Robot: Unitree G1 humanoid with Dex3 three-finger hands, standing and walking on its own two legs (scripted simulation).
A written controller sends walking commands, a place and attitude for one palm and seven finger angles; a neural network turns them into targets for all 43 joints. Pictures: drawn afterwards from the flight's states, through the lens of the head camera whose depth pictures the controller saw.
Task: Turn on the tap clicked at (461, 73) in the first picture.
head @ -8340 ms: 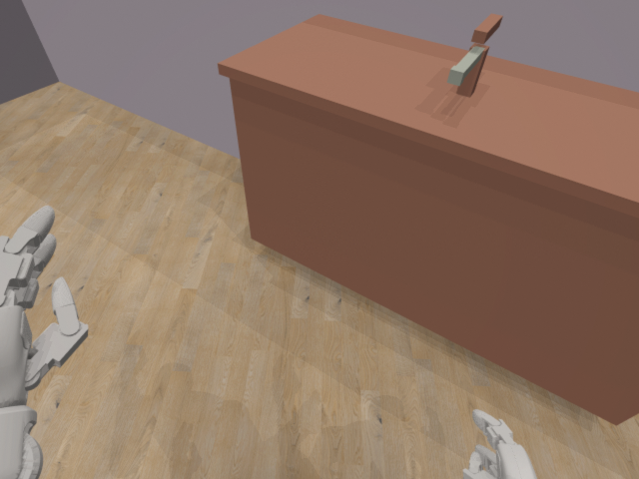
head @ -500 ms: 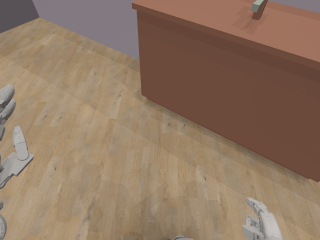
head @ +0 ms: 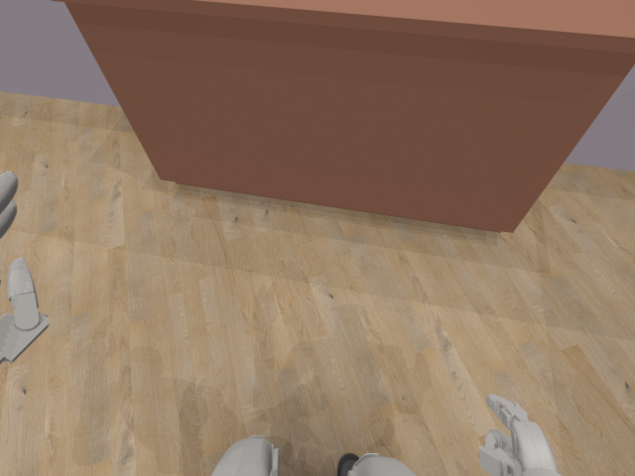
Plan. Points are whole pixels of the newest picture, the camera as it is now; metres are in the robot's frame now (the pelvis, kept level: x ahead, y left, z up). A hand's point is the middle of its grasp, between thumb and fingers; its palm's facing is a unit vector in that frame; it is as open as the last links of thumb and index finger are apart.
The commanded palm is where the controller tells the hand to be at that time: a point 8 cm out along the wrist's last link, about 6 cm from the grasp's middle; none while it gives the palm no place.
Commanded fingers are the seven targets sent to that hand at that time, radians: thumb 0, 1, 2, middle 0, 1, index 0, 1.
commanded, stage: turn to face it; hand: left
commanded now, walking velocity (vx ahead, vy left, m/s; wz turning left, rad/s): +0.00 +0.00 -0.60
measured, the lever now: out of the picture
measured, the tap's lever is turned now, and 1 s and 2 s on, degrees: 0 0 0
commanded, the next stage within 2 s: take the last steps up to it in 0.88 s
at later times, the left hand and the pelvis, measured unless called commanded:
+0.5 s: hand (171, 313) +0.23 +0.13 +0.17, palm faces +0.15 -0.86 -0.48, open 7.4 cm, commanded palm +0.18 +0.19 +0.18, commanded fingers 0.00 0.90 0.90 -0.20 -0.30 -0.20 -0.30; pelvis -0.06 -0.03 -0.01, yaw -17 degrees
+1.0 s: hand (210, 364) +0.19 +0.09 +0.17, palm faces +0.02 -0.92 -0.40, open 7.4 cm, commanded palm +0.17 +0.14 +0.18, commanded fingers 0.00 0.90 0.90 -0.20 -0.30 -0.20 -0.30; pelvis -0.10 -0.03 +0.00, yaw -27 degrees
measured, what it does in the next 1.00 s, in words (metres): walks backwards, turning right: left foot, then right foot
